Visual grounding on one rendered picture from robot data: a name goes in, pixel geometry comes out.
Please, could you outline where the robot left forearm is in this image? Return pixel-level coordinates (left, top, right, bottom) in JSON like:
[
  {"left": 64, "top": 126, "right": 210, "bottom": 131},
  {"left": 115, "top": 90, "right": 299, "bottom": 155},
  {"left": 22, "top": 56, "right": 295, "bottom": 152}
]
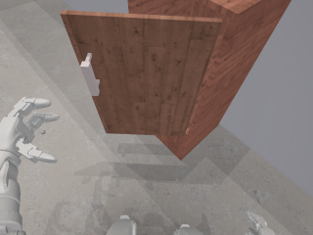
[{"left": 0, "top": 150, "right": 22, "bottom": 235}]

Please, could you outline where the right robot hand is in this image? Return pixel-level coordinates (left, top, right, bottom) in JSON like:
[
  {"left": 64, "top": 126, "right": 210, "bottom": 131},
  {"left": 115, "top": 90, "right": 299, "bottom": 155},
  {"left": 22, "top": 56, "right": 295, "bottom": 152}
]
[{"left": 245, "top": 209, "right": 275, "bottom": 235}]

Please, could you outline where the robot right shin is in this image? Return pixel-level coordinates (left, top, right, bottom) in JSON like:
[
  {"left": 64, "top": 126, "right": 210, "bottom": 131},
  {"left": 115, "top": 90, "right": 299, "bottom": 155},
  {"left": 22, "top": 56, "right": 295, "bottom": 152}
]
[{"left": 180, "top": 224, "right": 190, "bottom": 228}]

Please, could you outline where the handle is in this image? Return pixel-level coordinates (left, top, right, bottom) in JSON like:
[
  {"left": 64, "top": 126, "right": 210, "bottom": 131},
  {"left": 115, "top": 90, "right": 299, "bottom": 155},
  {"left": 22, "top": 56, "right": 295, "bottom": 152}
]
[{"left": 80, "top": 53, "right": 100, "bottom": 96}]

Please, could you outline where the left robot hand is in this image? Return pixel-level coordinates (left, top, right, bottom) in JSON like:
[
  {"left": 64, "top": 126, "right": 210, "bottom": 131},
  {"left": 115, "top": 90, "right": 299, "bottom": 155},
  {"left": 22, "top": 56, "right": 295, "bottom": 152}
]
[{"left": 0, "top": 97, "right": 60, "bottom": 164}]

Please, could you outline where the robot shin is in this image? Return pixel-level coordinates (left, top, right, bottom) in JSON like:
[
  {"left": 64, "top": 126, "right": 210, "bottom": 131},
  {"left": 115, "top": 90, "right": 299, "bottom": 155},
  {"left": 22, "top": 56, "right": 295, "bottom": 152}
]
[
  {"left": 119, "top": 215, "right": 130, "bottom": 219},
  {"left": 180, "top": 224, "right": 190, "bottom": 228}
]

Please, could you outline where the cupboard door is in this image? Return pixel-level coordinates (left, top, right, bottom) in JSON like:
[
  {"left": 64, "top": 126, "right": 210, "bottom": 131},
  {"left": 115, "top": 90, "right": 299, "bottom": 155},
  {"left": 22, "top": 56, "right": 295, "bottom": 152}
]
[{"left": 60, "top": 10, "right": 223, "bottom": 137}]

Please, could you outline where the robot left shin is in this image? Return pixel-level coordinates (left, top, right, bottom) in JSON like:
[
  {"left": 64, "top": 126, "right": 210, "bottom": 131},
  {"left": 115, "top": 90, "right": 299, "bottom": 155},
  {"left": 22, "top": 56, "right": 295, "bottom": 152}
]
[{"left": 119, "top": 215, "right": 130, "bottom": 219}]

